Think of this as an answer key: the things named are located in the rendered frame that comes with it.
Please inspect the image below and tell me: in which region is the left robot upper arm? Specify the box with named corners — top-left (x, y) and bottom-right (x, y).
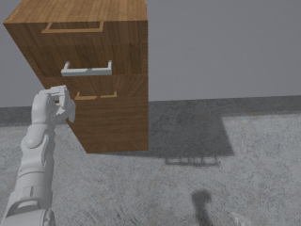
top-left (2, 208), bottom-right (56, 226)

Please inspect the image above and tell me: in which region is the drawer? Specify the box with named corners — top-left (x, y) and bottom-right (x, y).
top-left (26, 43), bottom-right (142, 77)

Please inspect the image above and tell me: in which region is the left robot hand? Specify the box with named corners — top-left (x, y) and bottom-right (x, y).
top-left (31, 85), bottom-right (76, 130)

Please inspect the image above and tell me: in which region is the cabinet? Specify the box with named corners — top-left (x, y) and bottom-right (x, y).
top-left (3, 0), bottom-right (149, 153)

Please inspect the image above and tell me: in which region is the handle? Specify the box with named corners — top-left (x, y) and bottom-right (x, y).
top-left (41, 28), bottom-right (104, 39)
top-left (74, 95), bottom-right (118, 103)
top-left (61, 60), bottom-right (112, 76)

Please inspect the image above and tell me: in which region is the right robot hand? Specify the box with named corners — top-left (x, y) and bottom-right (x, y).
top-left (230, 212), bottom-right (252, 226)

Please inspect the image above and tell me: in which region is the left robot forearm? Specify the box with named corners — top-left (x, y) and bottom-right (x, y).
top-left (0, 123), bottom-right (55, 226)

